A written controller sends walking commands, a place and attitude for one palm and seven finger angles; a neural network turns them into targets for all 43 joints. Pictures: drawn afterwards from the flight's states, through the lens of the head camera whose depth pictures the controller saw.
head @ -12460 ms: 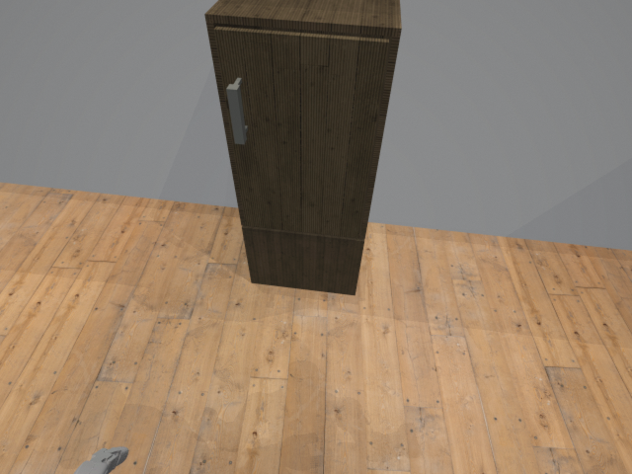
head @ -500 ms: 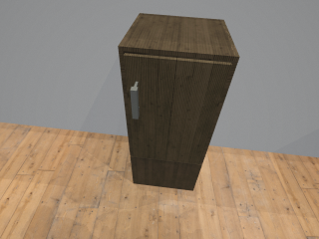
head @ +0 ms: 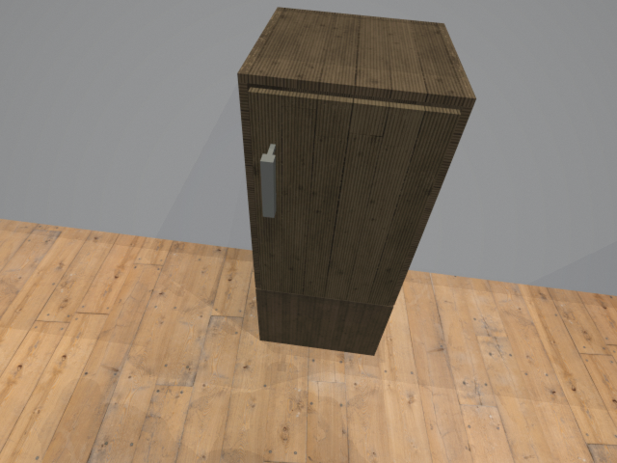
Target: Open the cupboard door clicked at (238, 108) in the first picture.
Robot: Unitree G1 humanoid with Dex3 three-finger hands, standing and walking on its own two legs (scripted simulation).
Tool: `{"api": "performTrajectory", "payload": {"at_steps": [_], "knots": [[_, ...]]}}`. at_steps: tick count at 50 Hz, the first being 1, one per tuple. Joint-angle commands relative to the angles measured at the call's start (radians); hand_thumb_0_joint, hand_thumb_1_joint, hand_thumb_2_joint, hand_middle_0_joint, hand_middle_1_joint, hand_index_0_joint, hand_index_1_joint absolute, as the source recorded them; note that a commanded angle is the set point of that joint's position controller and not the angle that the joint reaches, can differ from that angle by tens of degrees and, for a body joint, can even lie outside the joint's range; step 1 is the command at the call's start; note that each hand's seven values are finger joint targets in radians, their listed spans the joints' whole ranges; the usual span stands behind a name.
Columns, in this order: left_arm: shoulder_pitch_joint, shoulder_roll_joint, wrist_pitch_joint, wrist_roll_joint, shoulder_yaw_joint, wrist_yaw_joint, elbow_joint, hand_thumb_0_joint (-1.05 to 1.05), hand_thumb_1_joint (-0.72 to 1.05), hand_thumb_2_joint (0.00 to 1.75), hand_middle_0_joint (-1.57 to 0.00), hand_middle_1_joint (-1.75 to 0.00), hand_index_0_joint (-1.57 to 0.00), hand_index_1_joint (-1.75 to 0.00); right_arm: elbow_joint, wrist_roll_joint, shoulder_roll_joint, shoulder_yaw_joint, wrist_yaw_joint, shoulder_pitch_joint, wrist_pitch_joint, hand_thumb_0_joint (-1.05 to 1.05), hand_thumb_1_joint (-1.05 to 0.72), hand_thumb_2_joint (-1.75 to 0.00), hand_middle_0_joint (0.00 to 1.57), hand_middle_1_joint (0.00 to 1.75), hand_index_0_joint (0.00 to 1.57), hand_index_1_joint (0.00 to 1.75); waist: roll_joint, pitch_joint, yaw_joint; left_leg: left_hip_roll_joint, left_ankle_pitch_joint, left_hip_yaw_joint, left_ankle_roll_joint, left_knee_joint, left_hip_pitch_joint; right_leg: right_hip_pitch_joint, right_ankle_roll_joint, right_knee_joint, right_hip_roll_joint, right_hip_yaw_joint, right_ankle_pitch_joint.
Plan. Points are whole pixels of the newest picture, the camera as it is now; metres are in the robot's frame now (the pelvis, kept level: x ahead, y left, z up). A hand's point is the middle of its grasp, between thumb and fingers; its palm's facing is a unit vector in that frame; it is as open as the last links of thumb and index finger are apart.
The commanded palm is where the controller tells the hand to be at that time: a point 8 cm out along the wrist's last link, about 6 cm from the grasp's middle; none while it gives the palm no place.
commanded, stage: look again from close up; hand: left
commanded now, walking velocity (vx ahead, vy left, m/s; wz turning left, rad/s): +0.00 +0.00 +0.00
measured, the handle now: (270, 180) +0.62 +0.12 +0.00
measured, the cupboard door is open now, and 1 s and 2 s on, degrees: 0 0 0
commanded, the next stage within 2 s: raise the hand with hooked fingers in 0.48 s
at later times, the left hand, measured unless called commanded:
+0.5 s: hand out of the picture -0.03 +0.15 -0.18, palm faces +0.04 -0.99 -0.16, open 7.4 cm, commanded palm none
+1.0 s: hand (198, 433) +0.18 +0.16 -0.07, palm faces -0.07 -1.00 +0.05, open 8.5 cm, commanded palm +0.15 +0.23 -0.05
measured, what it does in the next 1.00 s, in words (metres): lowers itself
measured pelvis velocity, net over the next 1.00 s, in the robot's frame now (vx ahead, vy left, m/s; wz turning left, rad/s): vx -0.01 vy -0.02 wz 0.00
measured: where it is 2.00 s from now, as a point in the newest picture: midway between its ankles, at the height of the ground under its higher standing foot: outside the picture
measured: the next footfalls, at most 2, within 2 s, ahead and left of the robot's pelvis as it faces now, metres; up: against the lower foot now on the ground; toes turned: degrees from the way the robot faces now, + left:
none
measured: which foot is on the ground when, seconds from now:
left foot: down 0.00-1.00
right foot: down 0.00-1.00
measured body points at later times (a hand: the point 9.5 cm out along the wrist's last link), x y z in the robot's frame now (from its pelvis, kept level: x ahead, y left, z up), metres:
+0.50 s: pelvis +0.00 +0.00 +0.00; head +0.00 +0.01 +0.45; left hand -0.03 +0.21 -0.17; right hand +0.00 -0.22 -0.16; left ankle +0.08 +0.09 -0.74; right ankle +0.03 -0.14 -0.74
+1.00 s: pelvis -0.01 -0.02 -0.08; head +0.01 +0.00 +0.37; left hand +0.18 +0.21 -0.07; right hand +0.21 -0.28 -0.08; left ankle +0.08 +0.09 -0.74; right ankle +0.03 -0.14 -0.74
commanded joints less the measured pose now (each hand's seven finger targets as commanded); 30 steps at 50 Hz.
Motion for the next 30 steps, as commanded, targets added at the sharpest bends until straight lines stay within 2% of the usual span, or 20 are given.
{"api": "performTrajectory", "payload": {"at_steps": [1, 6, 11, 13, 16, 17, 28, 29, 30], "knots": [[0.081, 0.074, -0.022, 0.001, 0.016, 0.009, -0.025, 0.0, 0.9, 0.9, -0.2, -0.3, -0.2, -0.3, -0.045, 0.003, -0.111, -0.02, -0.012, 0.024, -0.019, 0.0, -0.9, -0.9, 0.2, 0.3, 0.2, 0.3, 0.025, 0.083, -0.001, 0.094, -0.303, -0.139, -0.01, -0.163, -0.05, -0.058, -0.037, -0.107, -0.052, 0.085, -0.169], [0.105, 0.046, -0.023, 0.003, 0.017, 0.014, -0.02, 0.0, 0.9, 0.9, -0.2, -0.3, -0.2, -0.3, -0.041, 0.005, -0.085, -0.021, -0.013, 0.033, -0.018, 0.0, -0.9, -0.9, 0.2, 0.3, 0.2, 0.3, 0.044, 0.091, -0.001, 0.092, -0.309, -0.139, -0.011, -0.164, -0.057, -0.065, -0.034, -0.102, -0.047, 0.079, -0.161], [0.118, 0.024, -0.026, 0.003, 0.019, 0.016, -0.015, 0.0, 0.9, 0.9, -0.2, -0.3, -0.2, -0.3, -0.037, 0.005, -0.067, -0.022, -0.015, 0.044, -0.019, 0.0, -0.9, -0.9, 0.2, 0.3, 0.2, 0.3, 0.015, 0.093, -0.003, 0.088, -0.277, -0.13, -0.012, -0.15, -0.043, -0.077, -0.035, -0.103, -0.048, 0.081, -0.152], [0.119, 0.022, -0.027, 0.003, 0.018, 0.017, -0.016, 0.0, 0.9, 0.9, -0.2, -0.3, -0.2, -0.3, -0.037, 0.006, -0.063, -0.021, -0.016, 0.047, -0.021, 0.0, -0.9, -0.9, 0.2, 0.3, 0.2, 0.3, 0.038, 0.087, -0.003, 0.092, -0.271, -0.133, -0.011, -0.152, -0.039, -0.07, -0.035, -0.098, -0.046, 0.077, -0.134], [0.123, 0.014, -0.03, 0.002, 0.019, 0.017, -0.015, 0.0, 0.9, 0.9, -0.2, -0.3, -0.2, -0.3, -0.033, 0.006, -0.053, -0.02, -0.017, 0.046, -0.022, 0.0, -0.9, -0.9, 0.2, 0.3, 0.2, 0.3, 0.035, 0.093, 0.0, 0.088, -0.255, -0.122, -0.012, -0.142, -0.042, -0.068, -0.036, -0.104, -0.05, 0.081, -0.129], [0.123, 0.017, -0.029, 0.002, 0.02, 0.018, -0.012, 0.0, 0.9, 0.9, -0.2, -0.3, -0.2, -0.3, -0.032, 0.006, -0.049, -0.02, -0.017, 0.052, -0.02, 0.0, -0.9, -0.9, 0.2, 0.3, 0.2, 0.3, 0.017, 0.097, 0.0, 0.088, -0.262, -0.122, -0.012, -0.144, -0.04, -0.073, -0.037, -0.108, -0.049, 0.079, -0.145], [0.116, 0.007, -0.028, 0.001, 0.025, 0.018, -0.016, 0.0, 0.9, 0.9, -0.2, -0.3, -0.2, -0.3, -0.028, 0.004, -0.041, -0.019, -0.018, 0.066, -0.019, 0.0, -0.9, -0.9, 0.2, 0.3, 0.2, 0.3, 0.027, 0.1, -0.003, 0.087, -0.266, -0.122, -0.014, -0.143, -0.042, -0.079, -0.038, -0.108, -0.045, 0.084, -0.163], [0.128, 0.039, -0.044, 0.013, 0.012, 0.044, 0.002, 0.0, 0.9, 0.9, -0.2, -0.3, -0.2, -0.3, -0.107, -0.004, -0.07, -0.008, -0.011, -0.061, -0.033, 0.0, -0.9, -0.9, 0.2, 0.3, 0.2, 0.3, -0.001, 0.169, 0.044, 0.062, -0.221, -0.022, -0.053, 0.071, -0.089, -0.115, -0.055, -0.122, -0.075, 0.109, -0.092], [-0.605, 0.208, -0.265, -0.206, 0.034, 0.036, -1.597, 0.0, 0.88, 0.89, -0.2, -0.32, -0.2, -0.32, -0.494, 0.046, -0.253, -0.015, -0.066, -0.041, -0.181, 0.0, -0.9, -0.9, 0.2, 0.3, 0.2, 0.3, 0.202, -0.357, -0.15, 0.001, -0.129, 0.005, -0.011, -0.023, 0.246, -0.048, -0.058, 0.043, 0.028, -0.014, -0.101]]}}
